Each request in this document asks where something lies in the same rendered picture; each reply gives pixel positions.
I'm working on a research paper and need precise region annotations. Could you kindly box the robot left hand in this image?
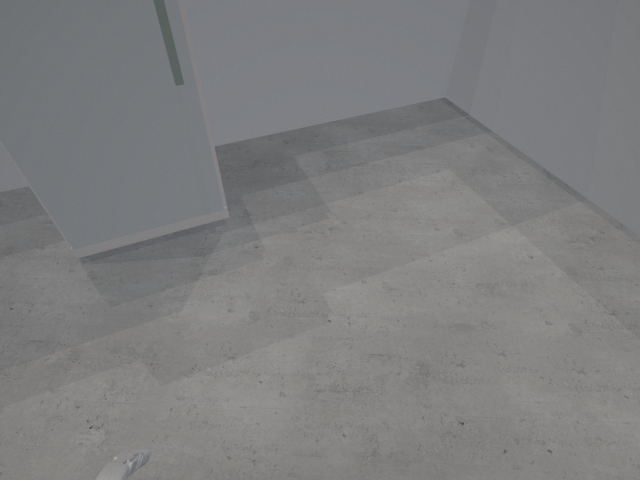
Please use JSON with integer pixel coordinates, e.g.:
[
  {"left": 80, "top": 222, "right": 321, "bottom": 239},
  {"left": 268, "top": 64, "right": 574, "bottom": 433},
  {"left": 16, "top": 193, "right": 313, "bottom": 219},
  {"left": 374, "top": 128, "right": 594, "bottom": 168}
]
[{"left": 93, "top": 449, "right": 151, "bottom": 480}]

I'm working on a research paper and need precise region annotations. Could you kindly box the handle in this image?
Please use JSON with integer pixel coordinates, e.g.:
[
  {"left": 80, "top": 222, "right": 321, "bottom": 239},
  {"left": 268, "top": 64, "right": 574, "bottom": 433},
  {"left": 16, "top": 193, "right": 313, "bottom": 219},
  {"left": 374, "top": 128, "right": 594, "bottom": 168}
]
[{"left": 153, "top": 0, "right": 184, "bottom": 86}]

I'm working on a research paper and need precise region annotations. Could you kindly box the fridge door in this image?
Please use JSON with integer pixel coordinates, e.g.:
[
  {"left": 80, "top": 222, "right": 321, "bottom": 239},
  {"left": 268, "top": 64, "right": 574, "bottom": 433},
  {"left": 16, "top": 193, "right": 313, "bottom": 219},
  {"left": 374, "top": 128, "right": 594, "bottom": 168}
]
[{"left": 0, "top": 0, "right": 224, "bottom": 250}]

